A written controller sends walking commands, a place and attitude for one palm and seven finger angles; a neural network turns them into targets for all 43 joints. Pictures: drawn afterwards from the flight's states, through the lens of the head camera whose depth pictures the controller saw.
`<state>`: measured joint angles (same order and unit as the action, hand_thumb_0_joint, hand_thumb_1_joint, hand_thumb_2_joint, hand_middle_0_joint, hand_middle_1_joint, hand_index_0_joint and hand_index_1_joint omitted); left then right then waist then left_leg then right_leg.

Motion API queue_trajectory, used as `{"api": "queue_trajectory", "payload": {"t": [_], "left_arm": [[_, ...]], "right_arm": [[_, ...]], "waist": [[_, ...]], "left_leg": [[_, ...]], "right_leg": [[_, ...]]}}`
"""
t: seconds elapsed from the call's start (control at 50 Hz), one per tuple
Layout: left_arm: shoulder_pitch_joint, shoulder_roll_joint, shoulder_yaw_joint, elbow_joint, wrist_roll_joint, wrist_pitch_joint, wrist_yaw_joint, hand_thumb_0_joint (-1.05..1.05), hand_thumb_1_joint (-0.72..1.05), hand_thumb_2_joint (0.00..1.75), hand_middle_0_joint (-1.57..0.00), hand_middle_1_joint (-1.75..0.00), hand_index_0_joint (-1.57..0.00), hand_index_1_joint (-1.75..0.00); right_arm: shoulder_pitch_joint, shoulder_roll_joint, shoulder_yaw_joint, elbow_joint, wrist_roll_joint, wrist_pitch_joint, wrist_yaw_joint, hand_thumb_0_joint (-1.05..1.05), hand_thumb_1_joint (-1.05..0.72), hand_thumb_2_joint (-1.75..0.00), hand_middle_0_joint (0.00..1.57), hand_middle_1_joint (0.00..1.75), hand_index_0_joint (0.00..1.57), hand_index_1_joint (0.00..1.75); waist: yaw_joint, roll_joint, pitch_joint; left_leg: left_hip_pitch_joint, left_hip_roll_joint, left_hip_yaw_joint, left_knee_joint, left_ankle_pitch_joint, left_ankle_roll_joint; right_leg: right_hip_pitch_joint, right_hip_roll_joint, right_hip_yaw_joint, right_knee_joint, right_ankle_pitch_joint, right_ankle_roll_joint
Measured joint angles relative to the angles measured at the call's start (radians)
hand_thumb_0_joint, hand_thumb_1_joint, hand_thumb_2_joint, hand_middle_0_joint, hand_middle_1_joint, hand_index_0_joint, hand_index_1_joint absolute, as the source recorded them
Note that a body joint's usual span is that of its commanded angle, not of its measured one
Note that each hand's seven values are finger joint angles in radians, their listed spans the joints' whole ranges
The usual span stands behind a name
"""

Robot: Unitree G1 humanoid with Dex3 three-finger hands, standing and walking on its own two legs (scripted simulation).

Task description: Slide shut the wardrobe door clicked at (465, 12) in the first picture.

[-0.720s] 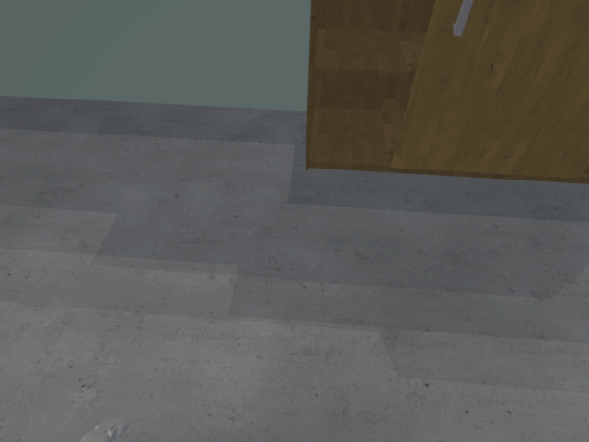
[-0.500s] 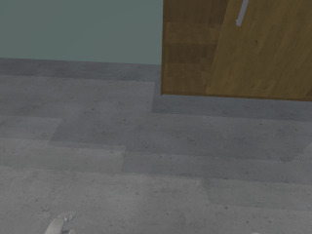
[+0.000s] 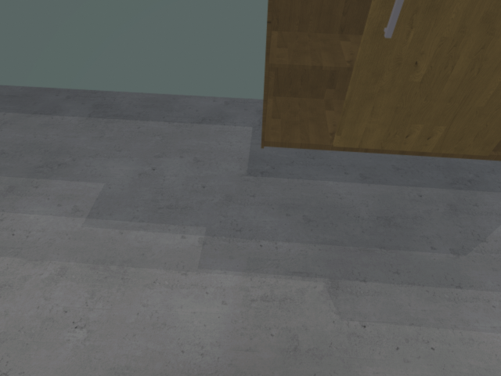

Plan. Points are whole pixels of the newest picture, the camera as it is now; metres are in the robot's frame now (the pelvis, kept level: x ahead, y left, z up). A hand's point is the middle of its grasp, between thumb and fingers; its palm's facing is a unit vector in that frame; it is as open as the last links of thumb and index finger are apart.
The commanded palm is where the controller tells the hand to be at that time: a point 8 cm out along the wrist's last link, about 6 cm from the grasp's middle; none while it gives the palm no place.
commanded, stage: stand and wait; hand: right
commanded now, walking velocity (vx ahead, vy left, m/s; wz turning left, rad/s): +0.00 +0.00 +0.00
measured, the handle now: out of the picture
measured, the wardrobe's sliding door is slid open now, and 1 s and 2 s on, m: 0.42 0.42 0.42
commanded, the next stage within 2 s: look at it before walking up in 0.42 s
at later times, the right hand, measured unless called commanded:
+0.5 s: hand out of the picture +0.06 -0.24 -0.16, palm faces -0.03 +0.95 -0.32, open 7.3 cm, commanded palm none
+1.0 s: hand out of the picture +0.07 -0.24 -0.15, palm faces -0.02 +0.94 -0.33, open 7.3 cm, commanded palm none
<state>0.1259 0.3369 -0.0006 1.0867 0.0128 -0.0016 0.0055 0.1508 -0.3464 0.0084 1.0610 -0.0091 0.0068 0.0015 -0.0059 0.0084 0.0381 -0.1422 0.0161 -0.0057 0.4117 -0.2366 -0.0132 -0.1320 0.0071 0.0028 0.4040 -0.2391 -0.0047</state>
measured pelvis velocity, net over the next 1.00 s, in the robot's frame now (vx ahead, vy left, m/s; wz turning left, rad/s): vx -0.01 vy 0.01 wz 0.00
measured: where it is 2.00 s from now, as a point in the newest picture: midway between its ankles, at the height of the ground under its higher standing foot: outside the picture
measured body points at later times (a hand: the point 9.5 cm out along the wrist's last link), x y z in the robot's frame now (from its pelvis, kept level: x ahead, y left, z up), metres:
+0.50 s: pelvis -0.01 +0.01 +0.00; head +0.00 +0.00 +0.45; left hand +0.06 +0.30 -0.13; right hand +0.06 -0.28 -0.14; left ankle -0.01 +0.13 -0.74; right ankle -0.01 -0.12 -0.74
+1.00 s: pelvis -0.01 +0.01 +0.00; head +0.00 +0.00 +0.45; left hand +0.08 +0.30 -0.13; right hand +0.07 -0.29 -0.13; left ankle -0.01 +0.13 -0.74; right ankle -0.01 -0.12 -0.74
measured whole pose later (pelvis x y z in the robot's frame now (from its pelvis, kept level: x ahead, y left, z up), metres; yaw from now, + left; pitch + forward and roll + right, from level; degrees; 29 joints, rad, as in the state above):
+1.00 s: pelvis -0.01 +0.01 +0.00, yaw +0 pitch -2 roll +0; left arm 0.11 0.33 -0.01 1.11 0.01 -0.01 0.00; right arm 0.14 -0.34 0.01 1.08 -0.01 -0.01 0.00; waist -0.01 0.01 0.03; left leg -0.14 0.01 0.00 0.37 -0.21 -0.01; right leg -0.13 0.00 0.01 0.36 -0.21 0.01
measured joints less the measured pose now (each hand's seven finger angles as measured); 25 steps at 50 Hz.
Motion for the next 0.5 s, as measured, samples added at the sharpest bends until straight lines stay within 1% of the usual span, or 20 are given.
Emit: {"api": "queue_trajectory", "payload": {"t": [0.5], "left_arm": [[0.004,-0.008,-0.003,0.027,-0.001,-0.005,-0.005,0.01,0.9,0.9,-0.2,-0.3,-0.21,-0.3]], "right_arm": [[-0.008,0.011,0.003,0.018,-0.002,-0.009,0.003,0.0,-0.91,-0.9,0.2,0.3,0.2,0.3]], "waist": [[0.003,0.003,-0.003]], "left_leg": [[-0.019,-0.011,0.004,-0.022,0.032,0.01]], "right_leg": [[-0.02,-0.011,0.004,-0.021,0.032,0.011]]}}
